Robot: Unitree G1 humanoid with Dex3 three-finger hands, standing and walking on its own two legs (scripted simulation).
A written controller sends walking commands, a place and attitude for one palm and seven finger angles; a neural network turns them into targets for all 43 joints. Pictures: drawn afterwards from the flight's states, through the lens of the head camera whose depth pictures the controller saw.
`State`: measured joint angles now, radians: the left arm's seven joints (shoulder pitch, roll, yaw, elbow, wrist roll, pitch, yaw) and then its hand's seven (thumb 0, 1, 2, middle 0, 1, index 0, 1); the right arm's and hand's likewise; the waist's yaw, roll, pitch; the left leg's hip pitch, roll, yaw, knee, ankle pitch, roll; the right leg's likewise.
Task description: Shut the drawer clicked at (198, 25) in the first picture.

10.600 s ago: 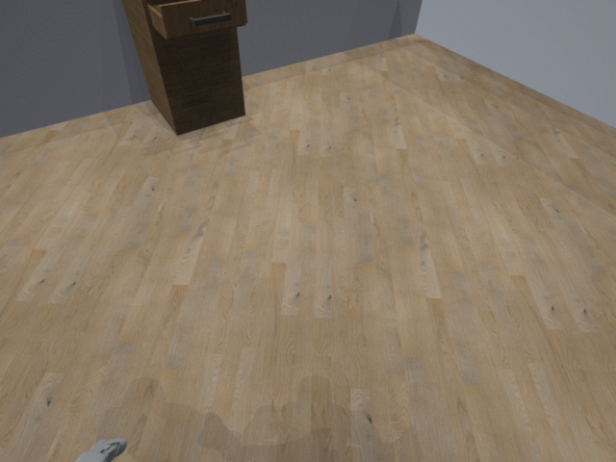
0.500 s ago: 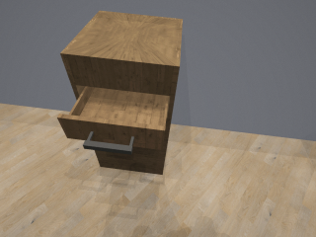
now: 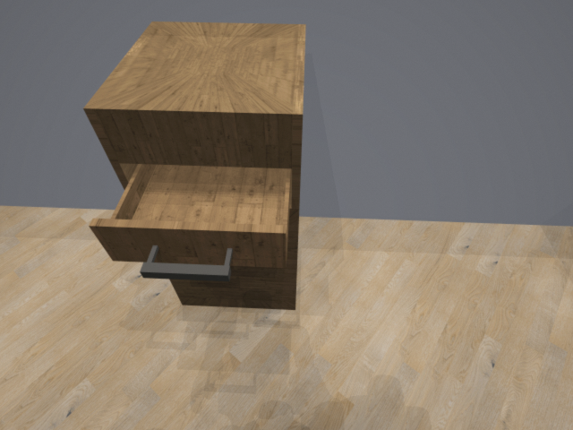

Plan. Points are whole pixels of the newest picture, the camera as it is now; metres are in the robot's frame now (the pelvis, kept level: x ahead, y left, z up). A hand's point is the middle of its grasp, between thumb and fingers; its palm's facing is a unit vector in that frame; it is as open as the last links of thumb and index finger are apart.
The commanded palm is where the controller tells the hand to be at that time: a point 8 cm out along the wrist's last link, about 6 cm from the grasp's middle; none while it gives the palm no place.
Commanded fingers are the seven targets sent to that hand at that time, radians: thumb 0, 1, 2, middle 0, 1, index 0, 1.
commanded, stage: come to a stop and stand still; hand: left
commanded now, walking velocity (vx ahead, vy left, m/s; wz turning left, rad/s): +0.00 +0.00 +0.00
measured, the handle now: (189, 262) +0.44 +0.22 -0.12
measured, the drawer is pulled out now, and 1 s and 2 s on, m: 0.18 0.18 0.18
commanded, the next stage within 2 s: look again from close up in 0.52 s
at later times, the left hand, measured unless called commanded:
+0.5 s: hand out of the picture -0.06 +0.11 -0.17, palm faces +0.07 -0.99 -0.11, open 7.4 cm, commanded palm none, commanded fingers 0.00 0.90 0.90 -0.20 -0.30 -0.20 -0.30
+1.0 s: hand out of the picture +0.01 +0.17 -0.16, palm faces +0.05 -0.97 -0.23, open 7.4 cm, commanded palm none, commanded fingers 0.00 0.90 0.90 -0.20 -0.30 -0.20 -0.30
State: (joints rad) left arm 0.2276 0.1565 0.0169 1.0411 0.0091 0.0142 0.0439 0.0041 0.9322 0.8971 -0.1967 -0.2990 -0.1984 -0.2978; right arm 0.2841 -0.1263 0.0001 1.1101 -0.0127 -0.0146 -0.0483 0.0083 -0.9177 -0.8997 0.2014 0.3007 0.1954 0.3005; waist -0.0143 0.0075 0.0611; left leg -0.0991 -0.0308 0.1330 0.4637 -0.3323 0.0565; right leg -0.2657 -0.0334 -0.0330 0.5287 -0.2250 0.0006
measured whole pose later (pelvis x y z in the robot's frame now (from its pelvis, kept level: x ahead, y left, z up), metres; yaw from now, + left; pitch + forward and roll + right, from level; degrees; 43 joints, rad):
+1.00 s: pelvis +0.00 -0.01 +0.00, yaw +2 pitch -2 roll +0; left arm 0.30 0.14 -0.01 1.10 0.01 -0.02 0.04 0.01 0.92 0.90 -0.20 -0.30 -0.20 -0.30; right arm 0.36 -0.13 0.03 1.09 -0.01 -0.04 -0.03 0.01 -0.92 -0.90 0.20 0.30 0.19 0.30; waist -0.01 0.05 -0.01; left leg -0.10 -0.02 0.10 0.45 -0.32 0.04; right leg -0.25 -0.03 -0.07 0.50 -0.22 -0.01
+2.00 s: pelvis -0.05 -0.03 -0.10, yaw +5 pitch +16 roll -2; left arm 0.18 0.28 0.12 0.06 -0.26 -0.31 -0.42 0.01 0.90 0.90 -0.79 -0.94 -0.79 -0.94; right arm 0.20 -0.18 0.08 0.56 0.04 -0.24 -0.03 0.01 -0.90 -0.90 0.21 0.30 0.20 0.30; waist -0.01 0.03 -0.10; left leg -0.93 0.02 0.01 1.23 -0.58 0.02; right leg -1.00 -0.05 -0.15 1.15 -0.43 -0.06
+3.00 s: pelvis -0.01 +0.00 -0.06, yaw +5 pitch +15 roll -2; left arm 0.25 0.26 0.12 0.03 -0.23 -0.29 -0.29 0.02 0.90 0.90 -1.40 -1.60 -1.40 -1.60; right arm 0.27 -0.25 0.03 0.50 0.03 -0.18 -0.02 0.01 -0.90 -0.90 0.20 0.30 0.20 0.30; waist -0.03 0.02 -0.13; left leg -0.75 0.00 0.03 1.04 -0.56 0.05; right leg -0.82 -0.04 -0.12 0.97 -0.41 -0.01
